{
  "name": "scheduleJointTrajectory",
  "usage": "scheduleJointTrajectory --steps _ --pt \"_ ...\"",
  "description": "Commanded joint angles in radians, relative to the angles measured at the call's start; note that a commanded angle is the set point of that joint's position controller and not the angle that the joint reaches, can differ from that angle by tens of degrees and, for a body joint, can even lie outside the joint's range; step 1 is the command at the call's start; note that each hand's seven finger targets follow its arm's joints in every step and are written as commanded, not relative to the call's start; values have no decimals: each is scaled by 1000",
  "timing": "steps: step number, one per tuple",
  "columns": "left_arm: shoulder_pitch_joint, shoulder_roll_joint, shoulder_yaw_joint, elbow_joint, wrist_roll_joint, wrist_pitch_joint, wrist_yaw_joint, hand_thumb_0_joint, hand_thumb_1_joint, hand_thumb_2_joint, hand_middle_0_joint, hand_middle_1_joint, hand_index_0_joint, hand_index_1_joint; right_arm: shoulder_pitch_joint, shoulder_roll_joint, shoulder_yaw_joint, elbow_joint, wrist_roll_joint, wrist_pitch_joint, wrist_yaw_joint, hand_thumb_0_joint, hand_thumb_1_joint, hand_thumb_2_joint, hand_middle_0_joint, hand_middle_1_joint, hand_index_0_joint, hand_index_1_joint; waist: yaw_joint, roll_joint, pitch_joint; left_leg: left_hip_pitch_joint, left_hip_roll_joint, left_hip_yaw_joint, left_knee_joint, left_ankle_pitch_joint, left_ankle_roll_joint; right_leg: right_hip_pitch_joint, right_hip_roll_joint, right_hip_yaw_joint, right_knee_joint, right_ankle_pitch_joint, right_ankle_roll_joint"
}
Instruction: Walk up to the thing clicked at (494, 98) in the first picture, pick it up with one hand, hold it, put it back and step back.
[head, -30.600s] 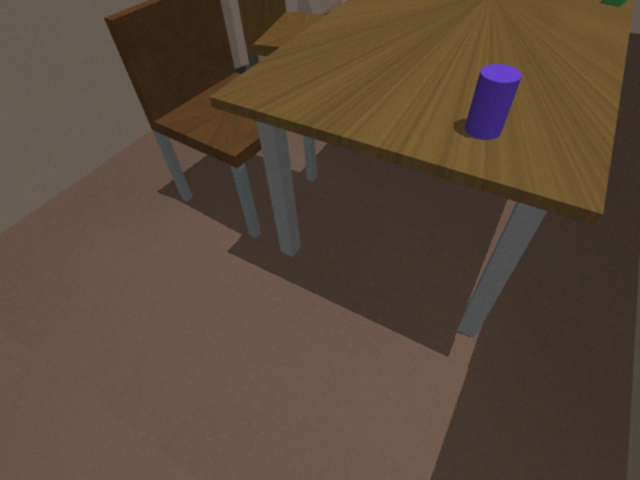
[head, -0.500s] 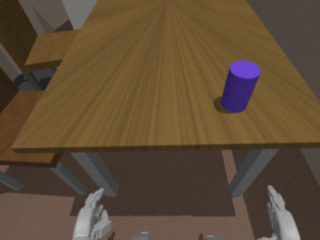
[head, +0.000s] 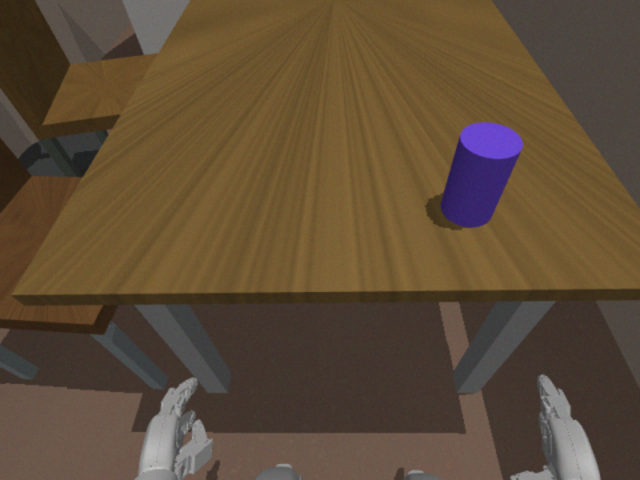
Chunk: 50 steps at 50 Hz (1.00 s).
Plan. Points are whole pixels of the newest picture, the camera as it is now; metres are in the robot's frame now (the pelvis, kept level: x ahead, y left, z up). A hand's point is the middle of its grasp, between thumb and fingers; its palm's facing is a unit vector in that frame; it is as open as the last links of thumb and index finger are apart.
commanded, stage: home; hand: right
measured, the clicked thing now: (477, 177) +0.51 -0.18 +0.08
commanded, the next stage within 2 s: stand in 1.62 s
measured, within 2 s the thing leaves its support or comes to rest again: neither
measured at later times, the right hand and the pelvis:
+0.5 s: hand (515, 461) +0.16 -0.18 -0.05, palm faces +0.14 +0.95 -0.28, open 17.4 cm; pelvis -0.01 +0.00 +0.00, yaw +0 degrees
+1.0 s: hand (516, 466) +0.16 -0.18 -0.05, palm faces +0.14 +0.95 -0.28, open 17.5 cm; pelvis -0.01 +0.00 +0.00, yaw +0 degrees
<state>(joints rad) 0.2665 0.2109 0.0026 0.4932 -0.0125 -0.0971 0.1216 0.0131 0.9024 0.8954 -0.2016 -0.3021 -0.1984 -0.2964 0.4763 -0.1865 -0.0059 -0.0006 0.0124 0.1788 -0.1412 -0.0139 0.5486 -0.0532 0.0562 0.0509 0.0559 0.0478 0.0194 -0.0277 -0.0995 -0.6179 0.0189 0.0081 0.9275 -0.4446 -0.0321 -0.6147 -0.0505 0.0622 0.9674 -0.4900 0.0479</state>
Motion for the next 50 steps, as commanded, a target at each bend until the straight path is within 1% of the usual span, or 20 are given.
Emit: scheduleJointTrajectory --steps 1,5,7,10,11,12,13,16,17,20,23,27,30,31,32,33,34,44,48,50 --pt "-53 122 48 -155 2 -57 15 0 897 901 -201 -298 -200 -299 -11 -90 -46 -199 -5 -37 -11 0 559 -48 52 51 52 51 -3 0 -122 97 -33 53 -136 227 23 58 38 -66 -145 261 -40" --pt "-57 124 46 -158 1 -59 19 0 897 901 -201 -298 -200 -299 -14 -98 -53 -198 -8 -22 -13 0 561 -47 51 51 51 51 -5 19 -111 96 -36 56 -137 217 22 57 37 -63 -153 255 -39" --pt "-66 121 41 -159 2 -62 21 0 897 901 -201 -298 -200 -299 -31 -102 -52 -205 -6 -16 -12 0 560 -48 52 51 52 51 -1 2 -87 74 -35 54 -151 159 23 44 38 -63 -159 190 -41" --pt "-61 123 45 -156 3 -66 26 0 897 901 -201 -298 -200 -298 -23 -94 -48 -208 -10 -8 -15 0 539 -60 54 54 54 54 1 12 -124 92 -34 52 -146 198 22 63 39 -65 -152 228 -41" --pt "-59 122 41 -155 3 -66 27 0 897 901 -201 -298 -200 -299 -39 -111 -59 -230 -7 -9 -15 0 545 -57 53 53 53 53 -7 -10 -99 85 -33 55 -146 185 22 52 39 -64 -158 221 -40" --pt "-58 122 43 -158 3 -66 28 0 897 901 -201 -298 -200 -299 -20 -95 -45 -213 -9 -3 -15 0 529 -66 55 56 55 56 3 -3 -124 88 -35 56 -139 208 23 64 38 -61 -152 243 -41" --pt "-59 126 43 -158 3 -70 28 0 897 901 -201 -298 -200 -299 -24 -93 -43 -216 -9 0 -15 0 548 -55 53 53 53 53 -2 11 -114 89 -36 60 -136 212 22 62 36 -58 -156 252 -39" --pt "-65 122 39 -160 4 -69 31 0 897 901 -201 -298 -200 -299 -29 -100 -49 -209 -8 4 -16 0 548 -55 53 53 53 53 -3 -2 -84 74 -35 56 -146 168 24 45 37 -60 -160 201 -40" --pt "-62 122 39 -158 4 -72 32 0 897 901 -201 -298 -200 -298 -36 -86 -35 -216 -8 5 -15 0 559 -49 52 51 52 51 6 3 -99 76 -35 54 -146 171 23 54 38 -61 -159 201 -42" --pt "-66 120 40 -162 5 -73 35 0 897 901 -201 -298 -200 -299 -21 -107 -57 -217 -9 10 -19 0 534 -63 54 55 54 55 -7 12 -105 87 -33 52 -155 159 23 41 42 -64 -155 188 -43" --pt "-69 122 36 -161 4 -76 37 0 897 901 -201 -298 -200 -299 -29 -91 -38 -219 -7 13 -18 0 545 -56 53 53 53 53 1 10 -85 72 -34 53 -157 142 22 35 42 -65 -161 168 -44" --pt "-71 121 38 -162 5 -78 40 0 897 901 -201 -298 -200 -299 -25 -105 -48 -222 -10 17 -19 0 553 -52 52 52 52 52 -2 -2 -87 62 -35 54 -158 115 24 30 42 -63 -164 143 -44" --pt "-64 123 37 -159 5 -79 42 0 897 901 -201 -298 -200 -299 -34 -94 -41 -225 -8 16 -17 0 564 -46 51 50 51 50 0 11 -86 66 -35 56 -155 119 23 35 41 -61 -165 148 -45" --pt "-68 119 37 -159 5 -79 44 0 897 901 -201 -298 -200 -299 -38 -114 -63 -234 -8 16 -20 0 545 -56 53 53 53 53 -6 7 -106 72 -34 50 -159 115 23 35 42 -64 -153 144 -45" --pt "-68 120 34 -161 6 -81 46 0 897 901 -201 -298 -200 -299 -36 -100 -42 -222 -8 18 -18 0 556 -50 52 51 52 51 3 17 -76 60 -34 51 -163 104 22 25 42 -66 -159 131 -46" --pt "-70 120 34 -160 5 -83 45 0 897 901 -201 -298 -200 -299 -46 -110 -59 -240 -7 17 -20 0 553 -52 52 52 52 52 -6 8 -89 62 -35 52 -159 100 24 28 41 -63 -160 127 -45" --pt "-68 122 33 -160 7 -84 44 0 897 901 -201 -298 -200 -299 -28 -99 -40 -225 -8 17 -19 0 551 -53 52 52 52 52 -3 1 -80 60 -34 52 -156 98 24 25 42 -63 -164 124 -45" --pt "-63 124 37 -159 7 -86 47 0 897 901 -201 -299 -200 -300 -25 -99 -42 -238 -9 23 -21 0 554 -50 52 51 52 51 4 -5 -101 55 -37 56 -149 112 26 37 39 -58 -162 142 -43" --pt "-64 120 34 -157 8 -87 49 0 897 901 -201 -299 -200 -300 -32 -107 -53 -235 -8 23 -21 0 545 -56 53 53 53 53 -5 2 -100 67 -35 53 -149 126 24 31 42 -63 -151 152 -43" --pt "-68 122 34 -160 8 -89 52 0 897 902 -201 -299 -200 -300 -47 -99 -41 -243 -8 26 -20 0 561 -46 51 50 51 50 5 17 -86 58 -34 50 -160 106 22 24 43 -66 -151 129 -46"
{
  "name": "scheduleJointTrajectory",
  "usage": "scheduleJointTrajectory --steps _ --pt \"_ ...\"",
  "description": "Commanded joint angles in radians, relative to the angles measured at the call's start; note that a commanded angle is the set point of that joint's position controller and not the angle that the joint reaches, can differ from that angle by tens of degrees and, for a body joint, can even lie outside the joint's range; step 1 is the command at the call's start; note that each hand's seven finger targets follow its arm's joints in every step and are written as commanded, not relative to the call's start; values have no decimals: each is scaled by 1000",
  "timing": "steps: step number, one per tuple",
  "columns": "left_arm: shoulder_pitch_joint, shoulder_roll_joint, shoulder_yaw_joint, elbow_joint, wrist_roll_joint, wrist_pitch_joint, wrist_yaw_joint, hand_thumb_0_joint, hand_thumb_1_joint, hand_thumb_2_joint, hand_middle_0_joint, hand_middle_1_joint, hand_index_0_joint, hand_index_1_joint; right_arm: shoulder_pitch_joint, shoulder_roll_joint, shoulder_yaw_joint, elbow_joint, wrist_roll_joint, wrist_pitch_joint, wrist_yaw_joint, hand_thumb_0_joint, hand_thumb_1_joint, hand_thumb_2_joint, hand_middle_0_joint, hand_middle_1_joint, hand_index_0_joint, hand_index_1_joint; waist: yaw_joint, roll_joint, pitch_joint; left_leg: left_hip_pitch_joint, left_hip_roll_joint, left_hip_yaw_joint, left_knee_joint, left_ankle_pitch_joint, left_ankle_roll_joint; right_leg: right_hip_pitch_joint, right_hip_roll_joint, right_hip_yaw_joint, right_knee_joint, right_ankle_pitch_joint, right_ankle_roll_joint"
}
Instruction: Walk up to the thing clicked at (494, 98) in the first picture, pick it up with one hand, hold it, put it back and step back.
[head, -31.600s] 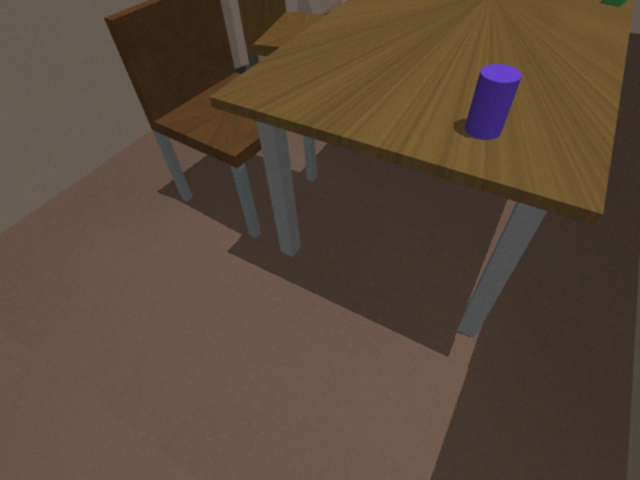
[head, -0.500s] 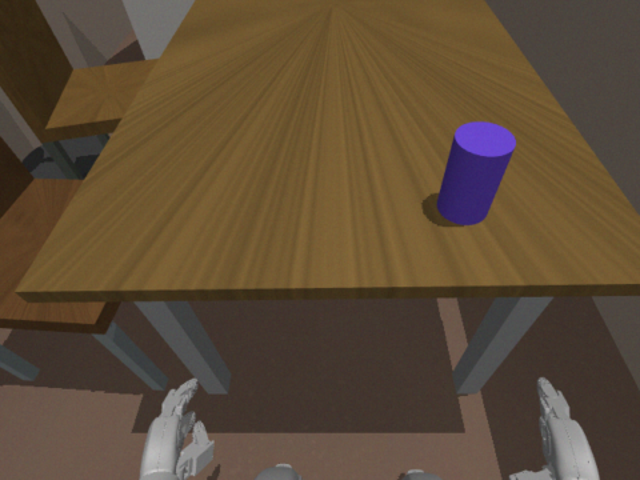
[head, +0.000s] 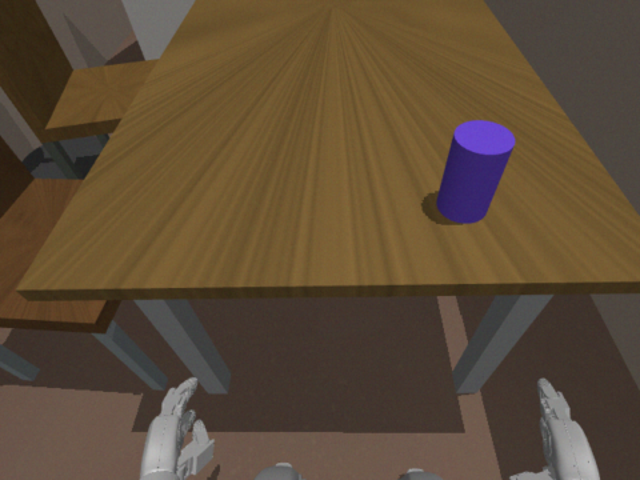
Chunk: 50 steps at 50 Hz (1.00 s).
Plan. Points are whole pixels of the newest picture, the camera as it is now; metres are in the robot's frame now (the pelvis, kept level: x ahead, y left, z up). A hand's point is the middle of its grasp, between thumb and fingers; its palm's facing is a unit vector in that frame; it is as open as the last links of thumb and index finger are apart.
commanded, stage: home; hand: right
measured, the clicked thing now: (471, 174) +0.52 -0.18 +0.08
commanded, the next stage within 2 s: stand in 0.62 s
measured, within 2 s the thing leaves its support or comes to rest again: neither
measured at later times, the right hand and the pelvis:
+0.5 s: hand (510, 448) +0.18 -0.18 -0.05, palm faces +0.13 +0.95 -0.28, open 17.4 cm; pelvis +0.01 +0.00 +0.00, yaw +0 degrees
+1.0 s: hand out of the picture +0.09 -0.26 -0.12, palm faces -0.02 +0.93 -0.36, open 13.5 cm; pelvis +0.02 -0.01 +0.03, yaw +0 degrees
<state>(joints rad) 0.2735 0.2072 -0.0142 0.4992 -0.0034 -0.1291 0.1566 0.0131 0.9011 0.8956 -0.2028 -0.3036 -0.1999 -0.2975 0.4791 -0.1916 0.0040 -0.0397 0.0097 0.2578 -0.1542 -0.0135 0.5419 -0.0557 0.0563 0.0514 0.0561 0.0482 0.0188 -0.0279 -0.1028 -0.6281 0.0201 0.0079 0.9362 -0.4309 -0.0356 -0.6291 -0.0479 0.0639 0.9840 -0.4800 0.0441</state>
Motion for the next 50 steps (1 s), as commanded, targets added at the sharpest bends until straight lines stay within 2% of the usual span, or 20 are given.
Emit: scheduleJointTrajectory --steps 1,5,15,18,21,24,25,26,27,28,30,31,33,36,38,39,40,44,46,50 --pt "-71 124 51 -164 -2 -57 17 0 897 902 -201 -299 -200 -300 -35 -104 -65 -191 -5 -53 -9 0 554 -50 52 51 52 51 -2 19 -90 77 -34 50 -169 97 25 37 42 -69 -169 124 -43" --pt "-69 124 51 -163 -1 -58 20 0 897 902 -201 -299 -200 -300 -25 -95 -57 -200 -6 -49 -8 0 541 -58 53 53 53 53 -1 15 -120 93 -34 51 -155 148 25 59 41 -68 -159 175 -41" --pt "-69 125 51 -163 -1 -55 17 0 897 902 -201 -300 -200 -301 -27 -100 -56 -201 -6 -44 -8 0 538 -59 53 54 53 54 -7 -2 -91 78 -37 56 -158 116 27 43 39 -63 -177 148 -38" --pt "-76 128 52 -163 -2 -56 19 0 897 902 -201 -300 -200 -301 -48 -93 -51 -202 -4 -43 -9 0 554 -50 51 51 51 51 4 13 -80 71 -37 54 -166 97 26 40 38 -64 -176 126 -39" --pt "-66 121 50 -158 -1 -54 20 0 897 902 -201 -301 -200 -301 -23 -103 -64 -197 -6 -39 -8 0 523 -68 54 56 54 56 0 13 -105 88 -35 53 -162 147 23 52 40 -67 -161 174 -41" --pt "-66 124 50 -154 -2 -52 18 0 897 902 -201 -300 -200 -301 -35 -96 -48 -201 -7 -39 -9 0 535 -61 53 54 53 54 3 -7 -95 76 -37 56 -151 148 26 63 36 -63 -172 181 -36" --pt "-64 126 56 -158 0 -53 20 0 897 902 -201 -301 -200 -301 -32 -103 -66 -205 -7 -39 -10 0 531 -63 54 55 54 55 1 -4 -125 91 -37 54 -148 168 27 71 37 -63 -161 200 -37" --pt "-113 316 82 81 122 5 -39 0 898 903 -201 -303 -201 -303 -159 -300 -102 146 -122 -162 49 0 528 -63 53 54 53 54 -40 99 4 230 33 -53 -166 169 91 115 0 7 -191 307 -110" --pt "-89 313 101 91 125 25 -73 0 897 902 -201 -301 -200 -301 -134 -294 -108 284 -118 -211 74 0 533 -61 53 54 53 54 -31 92 -22 228 57 -84 -173 150 127 126 4 -15 -186 264 -125" --pt "-90 304 107 91 117 32 -88 0 897 902 -201 -301 -200 -301 -154 -303 -108 313 -120 -241 86 0 541 -57 52 53 52 53 -20 98 -17 223 69 -115 -181 150 145 115 6 -12 -185 242 -130" --pt "-113 282 99 114 92 48 -111 0 897 902 -201 -300 -200 -300 -183 -294 -90 374 -101 -273 110 0 560 -46 51 50 51 50 -14 82 25 184 70 -107 -224 133 134 156 14 -21 -205 161 -125" --pt "-114 284 94 124 76 53 -126 0 897 901 -200 -299 -200 -299 -193 -298 -84 410 -84 -284 122 0 494 -85 58 61 57 61 -8 65 35 179 73 -117 -236 108 129 176 15 -19 -233 135 -124" --pt "-101 302 96 150 55 61 -143 0 897 901 -200 -299 -200 -299 -211 -310 -89 479 -66 -292 131 0 503 -80 57 60 57 60 -12 76 6 205 66 -111 -228 129 115 196 16 5 -250 171 -119" --pt "-106 306 99 201 52 71 -151 0 897 902 -200 -300 -200 -301 -232 -303 -90 571 -60 -303 133 0 538 -59 53 53 53 53 -16 31 -2 261 53 -85 -211 190 105 205 7 35 -273 224 -123" --pt "-105 315 99 231 50 72 -150 0 900 900 -200 -300 -200 -301 -244 -307 -90 627 -59 -306 132 0 378 -219 200 213 200 213 -18 -3 2 275 44 -67 -196 232 101 230 -15 64 -303 272 -132" --pt "-111 323 99 242 50 72 -149 0 900 900 -200 -300 -200 -301 -250 -302 -88 650 -57 -305 131 0 298 -299 200 293 200 293 -23 -18 5 280 37 -59 -191 242 99 242 -26 84 -324 299 -137" --pt "-114 331 100 255 50 74 -149 0 900 900 -200 -300 -200 -301 -255 -300 -87 672 -55 -304 131 0 218 -379 200 300 200 300 -25 -40 16 286 29 -50 -191 237 92 241 -41 110 -356 303 -144" --pt "-118 345 98 308 37 84 -142 0 900 900 -200 -300 -200 -301 -243 -318 -85 776 -45 -305 126 0 -102 -699 200 300 200 300 -32 -35 16 356 43 -59 -235 321 93 278 -46 96 -368 398 -141" --pt "-124 350 96 332 32 93 -139 0 900 900 -200 -300 -200 -301 -241 -329 -82 822 -48 -301 124 0 -262 -859 200 300 200 300 -34 -18 44 376 55 -70 -283 309 97 264 -34 85 -385 347 -130" --pt "-116 352 89 392 28 99 -138 0 900 900 -200 -300 -200 -301 -257 -334 -73 899 -41 -298 123 0 -582 -900 200 300 200 300 -30 -11 70 383 64 -74 -347 299 87 317 -42 82 -443 334 -120"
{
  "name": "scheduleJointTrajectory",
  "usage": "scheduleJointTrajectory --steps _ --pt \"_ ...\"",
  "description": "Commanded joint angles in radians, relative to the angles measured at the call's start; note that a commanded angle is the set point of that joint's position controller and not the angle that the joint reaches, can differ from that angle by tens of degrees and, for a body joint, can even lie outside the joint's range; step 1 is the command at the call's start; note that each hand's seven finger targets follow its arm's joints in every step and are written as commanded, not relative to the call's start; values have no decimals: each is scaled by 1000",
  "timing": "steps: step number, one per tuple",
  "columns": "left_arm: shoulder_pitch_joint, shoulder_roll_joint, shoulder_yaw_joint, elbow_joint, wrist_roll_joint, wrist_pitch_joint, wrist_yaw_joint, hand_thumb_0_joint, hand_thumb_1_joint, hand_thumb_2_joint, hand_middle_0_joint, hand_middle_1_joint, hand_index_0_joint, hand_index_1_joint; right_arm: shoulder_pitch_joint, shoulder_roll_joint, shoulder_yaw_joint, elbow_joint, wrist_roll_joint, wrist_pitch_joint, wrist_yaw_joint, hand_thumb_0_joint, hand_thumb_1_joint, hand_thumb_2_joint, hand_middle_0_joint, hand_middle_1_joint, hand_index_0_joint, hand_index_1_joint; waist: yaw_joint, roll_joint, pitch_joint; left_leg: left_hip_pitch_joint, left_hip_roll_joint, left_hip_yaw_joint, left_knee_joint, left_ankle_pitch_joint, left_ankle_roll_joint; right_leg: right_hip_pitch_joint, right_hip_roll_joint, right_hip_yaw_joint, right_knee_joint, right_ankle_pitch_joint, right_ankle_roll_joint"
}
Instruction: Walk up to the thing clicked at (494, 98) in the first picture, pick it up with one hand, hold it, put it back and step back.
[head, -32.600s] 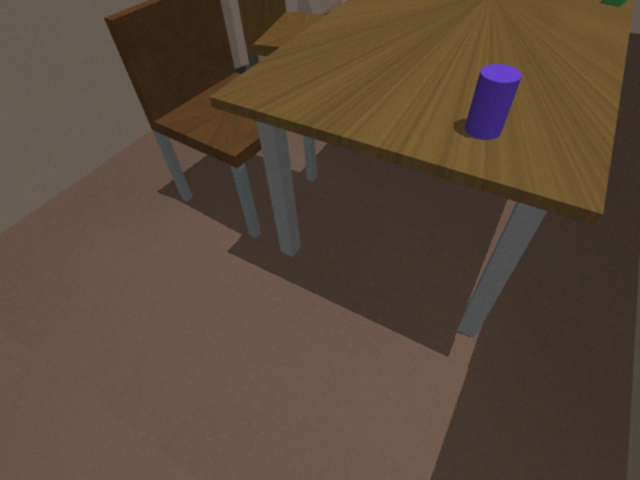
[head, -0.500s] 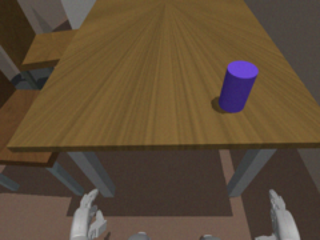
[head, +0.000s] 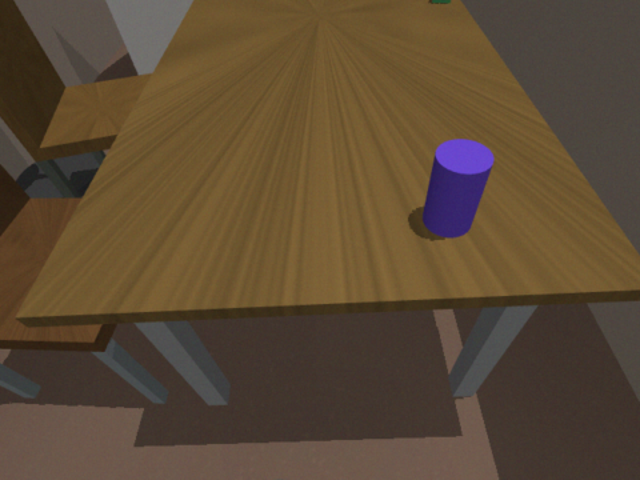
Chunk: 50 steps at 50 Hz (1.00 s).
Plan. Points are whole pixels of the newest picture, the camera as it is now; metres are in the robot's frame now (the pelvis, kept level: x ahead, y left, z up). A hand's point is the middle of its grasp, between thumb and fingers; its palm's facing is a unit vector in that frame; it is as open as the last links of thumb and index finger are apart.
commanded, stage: stand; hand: right
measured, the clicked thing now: (454, 190) +0.51 -0.17 +0.05
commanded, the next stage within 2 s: none
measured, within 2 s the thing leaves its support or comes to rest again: neither
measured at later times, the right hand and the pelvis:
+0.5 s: hand out of the picture +0.04 -0.24 -0.13, palm faces -0.01 +0.94 -0.35, open 7.4 cm; pelvis -0.02 +0.01 +0.03, yaw +0 degrees
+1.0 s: hand out of the picture +0.04 -0.24 -0.13, palm faces -0.02 +0.94 -0.35, open 7.4 cm; pelvis -0.02 +0.01 +0.03, yaw +0 degrees
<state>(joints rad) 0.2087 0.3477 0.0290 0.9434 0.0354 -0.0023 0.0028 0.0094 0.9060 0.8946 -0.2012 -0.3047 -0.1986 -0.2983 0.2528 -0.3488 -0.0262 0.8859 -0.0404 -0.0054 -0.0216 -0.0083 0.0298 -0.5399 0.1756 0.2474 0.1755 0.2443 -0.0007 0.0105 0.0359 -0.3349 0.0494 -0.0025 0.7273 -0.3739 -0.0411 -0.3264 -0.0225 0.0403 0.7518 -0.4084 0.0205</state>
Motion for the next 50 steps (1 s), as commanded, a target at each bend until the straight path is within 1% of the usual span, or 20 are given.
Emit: scheduleJointTrajectory --steps 1,2,4,7,11,12,14,20,24,26,31,33,34,35,36,39,41,47,48,50 --pt "-51 211 45 -40 -14 -26 16 0 900 900 -200 -300 -200 -301 -23 -183 -41 -6 8 -35 -10 0 -662 -900 200 300 200 300 -12 -42 -69 94 40 -65 -157 249 90 31 -65 99 -215 268 -92" --pt "-49 209 42 -27 -14 -26 17 0 900 900 -200 -300 -200 -301 -33 -181 -40 10 11 -34 -10 0 -742 -900 200 300 200 300 -8 -36 -66 99 41 -63 -170 258 85 49 -68 96 -231 281 -90" --pt "-50 205 37 -1 -18 -22 17 0 900 900 -200 -300 -200 -301 -44 -185 -35 43 10 -33 -11 0 -900 -900 200 300 200 300 -7 -31 -39 109 47 -67 -210 228 83 53 -66 95 -268 248 -81" --pt "-65 201 31 25 -21 -21 16 0 900 900 -200 -300 -200 -301 -52 -188 -29 81 12 -34 -10 0 -900 -900 200 300 200 300 -8 -15 -32 114 56 -72 -267 239 79 98 -64 85 -298 255 -72" --pt "-70 190 23 60 -24 -20 15 0 900 900 -200 -300 -200 -301 -81 -186 -23 120 14 -39 -8 0 -900 -900 200 300 200 300 4 15 -35 138 69 -79 -319 269 72 146 -63 70 -330 275 -63" --pt "-72 191 20 70 -22 -20 13 0 900 900 -200 -300 -200 -301 -93 -183 -19 129 18 -38 -6 0 -900 -900 200 300 200 300 4 14 -13 137 66 -80 -333 265 66 140 -61 66 -346 265 -60" --pt "-84 190 21 85 -22 -18 12 0 900 900 -200 -300 -200 -301 -97 -182 -17 145 16 -37 -7 0 -900 -900 200 300 200 300 4 20 -1 138 70 -82 -366 193 66 141 -59 64 -366 225 -56" --pt "-101 187 14 121 -22 -23 8 0 900 900 -200 -300 -200 -301 -125 -184 -17 177 22 -36 -2 0 -900 -900 200 300 200 300 3 13 -11 177 71 -73 -393 211 60 169 -72 66 -409 248 -47" --pt "-112 195 13 136 -20 -25 9 0 900 900 -200 -300 -200 -301 -134 -190 -19 190 25 -33 1 0 -900 -900 200 300 200 300 -5 -6 -15 202 73 -68 -402 219 59 168 -79 69 -436 262 -41" --pt "-117 196 12 140 -21 -26 8 0 900 900 -200 -300 -200 -301 -132 -187 -16 199 22 -30 2 0 -900 -900 200 300 200 300 -5 -11 -3 198 72 -67 -412 180 60 161 -81 70 -445 242 -38" --pt "-108 203 12 155 -19 -20 6 0 900 900 -200 -300 -200 -301 -142 -198 -19 210 22 -21 8 0 -900 -900 200 300 200 300 -4 -3 38 159 69 -76 -446 61 57 138 -72 67 -463 137 -35" --pt "-99 197 10 160 -17 -20 6 0 900 900 -200 -300 -200 -301 -159 -206 -22 207 24 -21 10 0 -900 -900 200 300 200 300 -2 -8 33 166 72 -82 -446 61 60 137 -71 63 -460 135 -34" --pt "-100 201 12 159 -18 -21 5 0 900 900 -200 -300 -200 -301 -152 -207 -22 209 22 -19 9 0 -900 -900 200 300 200 300 -3 -5 28 159 72 -80 -448 40 61 137 -74 70 -464 135 -34" --pt "-103 205 11 158 -16 -22 6 0 900 900 -200 -300 -200 -301 -158 -204 -24 207 24 -20 11 0 -900 -900 200 300 200 300 -4 -21 12 175 72 -77 -440 81 62 145 -81 72 -466 146 -35" --pt "-100 206 11 158 -18 -23 5 0 900 900 -200 -300 -200 -301 -149 -201 -22 211 24 -19 11 0 -900 -900 200 300 200 300 -8 -22 25 172 67 -76 -441 67 59 127 -78 74 -471 122 -33" --pt "-100 205 8 156 -15 -24 7 0 900 900 -200 -300 -200 -301 -155 -205 -23 212 24 -17 13 0 -900 -900 200 300 200 300 -8 -21 14 183 69 -75 -432 83 61 124 -83 76 -476 127 -33" --pt "-102 207 9 156 -16 -26 8 0 900 900 -200 -300 -200 -301 -162 -205 -24 210 25 -17 13 0 -900 -900 200 300 200 300 -10 -25 -3 197 71 -73 -424 116 63 137 -87 77 -472 164 -33" --pt "-94 208 9 157 -21 -27 7 0 900 900 -200 -300 -200 -301 -160 -205 -19 215 26 -20 13 0 -900 -900 200 300 200 300 -7 -9 -13 197 75 -69 -434 156 63 162 -89 69 -456 238 -34" --pt "-95 206 8 158 -22 -26 8 0 900 900 -200 -300 -200 -301 -171 -208 -20 213 27 -21 12 0 -900 -900 200 300 200 300 -5 -6 -20 209 79 -70 -430 186 62 168 -91 69 -452 254 -36" --pt "-93 203 6 161 -20 -25 8 0 900 900 -200 -300 -200 -301 -166 -204 -17 218 28 -19 13 0 -900 -900 200 300 200 300 -5 -11 -6 197 75 -70 -436 167 61 169 -87 64 -452 240 -34"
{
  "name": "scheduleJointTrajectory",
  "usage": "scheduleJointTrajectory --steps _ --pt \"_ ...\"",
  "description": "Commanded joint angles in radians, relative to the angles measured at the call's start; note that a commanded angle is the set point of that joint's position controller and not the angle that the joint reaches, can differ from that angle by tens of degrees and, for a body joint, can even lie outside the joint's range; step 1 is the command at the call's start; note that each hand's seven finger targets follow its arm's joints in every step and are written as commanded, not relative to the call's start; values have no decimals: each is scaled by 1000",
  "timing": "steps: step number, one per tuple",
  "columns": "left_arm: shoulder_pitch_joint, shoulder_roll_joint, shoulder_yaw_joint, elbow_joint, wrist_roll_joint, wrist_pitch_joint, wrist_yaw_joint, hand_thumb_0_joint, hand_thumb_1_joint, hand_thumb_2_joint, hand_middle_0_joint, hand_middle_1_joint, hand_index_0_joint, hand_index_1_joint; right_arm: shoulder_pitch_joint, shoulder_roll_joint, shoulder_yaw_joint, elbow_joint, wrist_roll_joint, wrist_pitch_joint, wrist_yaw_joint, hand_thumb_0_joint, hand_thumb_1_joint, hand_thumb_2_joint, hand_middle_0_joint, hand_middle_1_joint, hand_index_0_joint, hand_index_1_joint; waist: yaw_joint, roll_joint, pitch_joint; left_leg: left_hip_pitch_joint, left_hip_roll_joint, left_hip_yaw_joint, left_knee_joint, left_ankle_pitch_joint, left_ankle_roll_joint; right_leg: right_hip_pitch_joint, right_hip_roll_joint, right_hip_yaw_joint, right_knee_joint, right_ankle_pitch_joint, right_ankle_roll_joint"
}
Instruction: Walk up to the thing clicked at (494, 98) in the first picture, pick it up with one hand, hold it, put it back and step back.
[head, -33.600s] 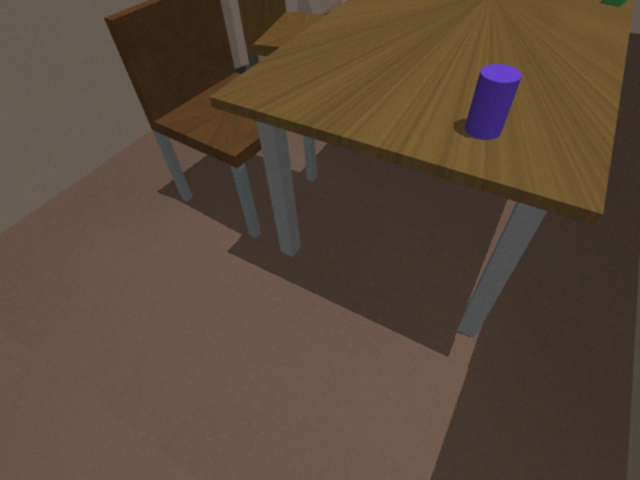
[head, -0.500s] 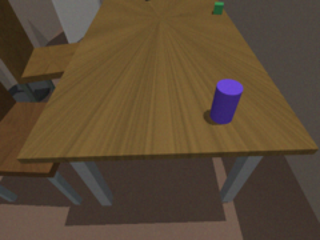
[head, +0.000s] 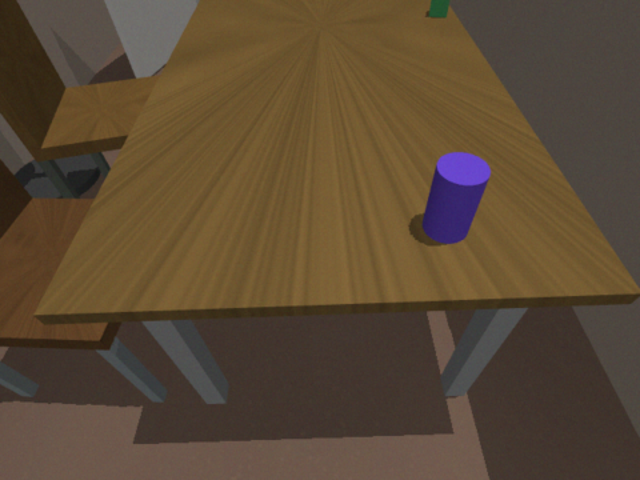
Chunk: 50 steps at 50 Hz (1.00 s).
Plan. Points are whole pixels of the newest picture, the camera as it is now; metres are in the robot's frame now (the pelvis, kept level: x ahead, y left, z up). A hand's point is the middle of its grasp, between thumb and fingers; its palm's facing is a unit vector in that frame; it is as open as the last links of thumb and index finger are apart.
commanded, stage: stand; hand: right
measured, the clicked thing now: (453, 199) +0.53 -0.18 +0.02
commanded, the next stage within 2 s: step back in 1.24 s
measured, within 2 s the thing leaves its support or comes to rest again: neither
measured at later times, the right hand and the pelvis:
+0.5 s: hand out of the picture +0.09 -0.25 -0.16, palm faces -0.02 +0.94 -0.35, open 7.4 cm; pelvis +0.02 +0.00 +0.00, yaw +0 degrees
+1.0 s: hand out of the picture +0.09 -0.25 -0.15, palm faces -0.02 +0.94 -0.35, open 7.4 cm; pelvis +0.02 +0.00 +0.00, yaw +0 degrees
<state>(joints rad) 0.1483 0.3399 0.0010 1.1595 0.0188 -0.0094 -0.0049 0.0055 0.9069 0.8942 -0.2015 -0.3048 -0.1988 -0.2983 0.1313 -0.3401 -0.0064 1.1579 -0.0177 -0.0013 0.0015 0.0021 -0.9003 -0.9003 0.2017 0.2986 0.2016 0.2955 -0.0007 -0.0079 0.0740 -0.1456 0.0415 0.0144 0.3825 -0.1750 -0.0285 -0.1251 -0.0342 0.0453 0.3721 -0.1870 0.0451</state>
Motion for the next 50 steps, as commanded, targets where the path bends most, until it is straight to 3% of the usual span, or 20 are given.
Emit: scheduleJointTrajectory --steps 1,5,7,11,18,21,22,27,37,41,50 --pt "-32 214 35 -55 -5 -18 16 0 900 900 -200 -300 -200 -301 -43 -214 -37 -53 6 -23 -10 0 -900 -900 200 300 200 300 -6 1 -47 16 84 -87 -91 -28 49 -38 -76 60 -74 10 -58" --pt "-35 212 36 -57 -8 -17 14 0 900 900 -200 -300 -200 -301 -38 -216 -36 -51 5 -24 -10 0 -900 -900 200 300 200 300 -6 11 -54 12 82 -81 -91 -14 48 -17 -81 62 -74 48 -57" --pt "-37 213 37 -61 -8 -20 15 0 900 900 -200 -300 -200 -301 -43 -217 -36 -54 6 -25 -11 0 -900 -900 200 300 200 300 -3 13 -74 29 88 -80 -80 64 48 -3 -86 59 -66 104 -55" --pt "-42 214 38 -65 -9 -16 16 0 900 900 -200 -300 -200 -301 -48 -225 -38 -54 6 -29 -14 0 -900 -900 200 300 200 300 -2 16 -84 46 92 -78 -75 114 45 3 -85 52 -61 134 -54" --pt "-53 213 41 -67 -9 -11 15 0 900 900 -200 -300 -200 -301 -55 -220 -38 -55 6 -25 -13 0 -900 -900 200 300 200 300 -2 14 -61 31 86 -76 -92 64 42 3 -83 45 -69 110 -51" --pt "-54 218 41 -68 -8 -15 16 0 900 900 -200 -300 -200 -301 -52 -218 -38 -59 8 -26 -12 0 -900 -900 200 300 200 300 -7 -2 -76 53 89 -76 -82 112 41 2 -85 44 -69 125 -48" --pt "-54 215 41 -73 -7 -17 16 0 900 900 -200 -300 -200 -301 -54 -224 -40 -61 6 -26 -13 0 -900 -900 200 300 200 300 -3 6 -100 65 92 -68 -69 150 47 17 -93 48 -70 178 -48" --pt "-65 217 43 -77 -8 -13 16 0 900 900 -200 -300 -200 -301 -60 -222 -40 -61 5 -26 -14 0 -900 -900 200 300 200 300 -4 7 -83 46 87 -73 -85 120 40 14 -89 40 -70 155 -48" --pt "-59 218 41 -83 -9 -18 19 0 900 900 -200 -300 -200 -300 -67 -224 -44 -67 9 -24 -13 0 -900 -900 200 300 200 300 -6 4 -123 99 94 -63 -58 225 42 29 -95 32 -65 243 -48" --pt "-61 218 39 -80 -8 -14 19 0 900 900 -200 -300 -200 -300 -66 -216 -42 -62 9 -20 -12 0 -900 -900 200 300 200 300 -7 3 -80 72 90 -69 -76 143 37 5 -88 34 -77 153 -50" --pt "-57 224 44 -87 -7 -16 17 0 900 900 -200 -300 -200 -300 -64 -220 -44 -69 9 -21 -10 0 -900 -900 200 300 200 300 -4 4 -68 54 86 -71 -88 109 38 3 -87 36 -89 127 -52"
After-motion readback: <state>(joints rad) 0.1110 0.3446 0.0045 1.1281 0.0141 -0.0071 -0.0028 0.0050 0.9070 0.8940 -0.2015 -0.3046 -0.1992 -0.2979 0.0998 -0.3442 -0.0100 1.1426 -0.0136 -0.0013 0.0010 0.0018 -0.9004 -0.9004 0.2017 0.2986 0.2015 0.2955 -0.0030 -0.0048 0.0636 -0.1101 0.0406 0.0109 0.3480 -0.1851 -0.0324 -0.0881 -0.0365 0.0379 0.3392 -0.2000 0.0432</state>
